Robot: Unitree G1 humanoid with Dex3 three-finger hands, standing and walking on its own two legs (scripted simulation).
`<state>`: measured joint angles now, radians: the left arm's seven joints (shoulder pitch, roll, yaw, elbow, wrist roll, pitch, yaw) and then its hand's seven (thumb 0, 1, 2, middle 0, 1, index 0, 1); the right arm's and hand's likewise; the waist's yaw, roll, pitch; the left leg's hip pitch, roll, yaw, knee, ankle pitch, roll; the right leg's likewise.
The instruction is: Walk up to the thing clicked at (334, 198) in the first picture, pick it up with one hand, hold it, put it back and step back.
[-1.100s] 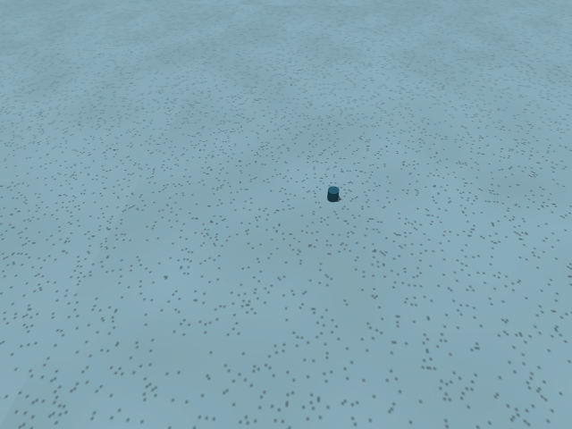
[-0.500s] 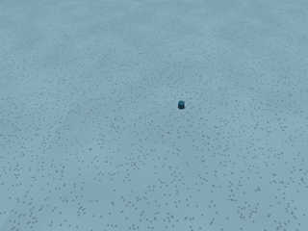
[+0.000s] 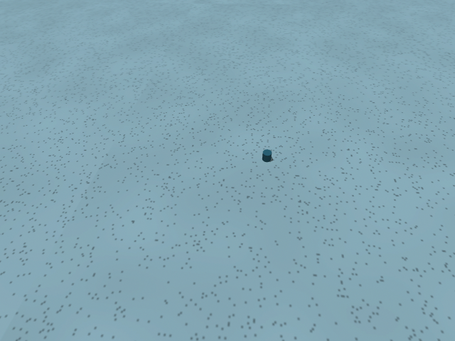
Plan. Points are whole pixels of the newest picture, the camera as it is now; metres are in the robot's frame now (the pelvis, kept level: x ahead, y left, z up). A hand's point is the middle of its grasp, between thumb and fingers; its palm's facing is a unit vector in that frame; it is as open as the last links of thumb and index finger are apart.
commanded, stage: stand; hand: left
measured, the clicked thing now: (266, 155) +1.26 -0.18 -0.75
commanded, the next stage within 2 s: walk up in 0.02 s
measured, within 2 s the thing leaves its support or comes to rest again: neither
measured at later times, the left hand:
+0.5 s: hand (82, 273) +0.29 +0.37 -0.14, palm faces -0.36 -0.83 -0.42, open 7.4 cm
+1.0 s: hand (153, 170) +0.61 +0.27 -0.15, palm faces -0.59 -0.65 -0.48, open 7.4 cm
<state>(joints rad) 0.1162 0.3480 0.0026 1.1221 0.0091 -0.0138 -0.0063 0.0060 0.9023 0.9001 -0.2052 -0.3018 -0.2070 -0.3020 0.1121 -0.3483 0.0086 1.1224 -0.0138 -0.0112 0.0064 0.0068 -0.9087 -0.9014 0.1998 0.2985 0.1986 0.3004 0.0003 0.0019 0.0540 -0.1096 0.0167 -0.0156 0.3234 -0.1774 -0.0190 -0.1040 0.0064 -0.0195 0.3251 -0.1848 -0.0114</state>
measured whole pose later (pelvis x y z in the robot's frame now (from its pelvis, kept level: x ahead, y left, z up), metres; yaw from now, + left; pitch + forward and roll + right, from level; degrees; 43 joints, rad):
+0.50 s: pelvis +0.12 +0.11 +0.00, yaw -22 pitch -1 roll -3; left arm 0.26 0.46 0.08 0.97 -0.01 -0.02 -0.02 0.01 0.90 0.90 -0.20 -0.30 -0.21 -0.30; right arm 0.23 -0.41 -0.08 0.86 -0.05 0.00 0.09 0.01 -0.91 -0.90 0.20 0.30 0.20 0.30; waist -0.06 0.03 0.04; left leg -0.16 0.02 -0.01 0.43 -0.29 0.03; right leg -0.49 0.02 0.00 1.04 -0.37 -0.02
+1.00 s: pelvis +0.38 +0.10 -0.03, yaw -41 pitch -3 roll -2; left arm 0.31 0.37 0.03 0.86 -0.01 -0.08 0.06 0.00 0.90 0.90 -0.21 -0.30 -0.21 -0.30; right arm 0.21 -0.45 -0.07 0.72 -0.06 0.04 0.12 0.01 -0.91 -0.90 0.20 0.30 0.20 0.30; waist -0.04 0.12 0.11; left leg -0.57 0.11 -0.16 1.12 -0.35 -0.01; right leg -0.24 -0.02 -0.01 0.61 -0.31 0.03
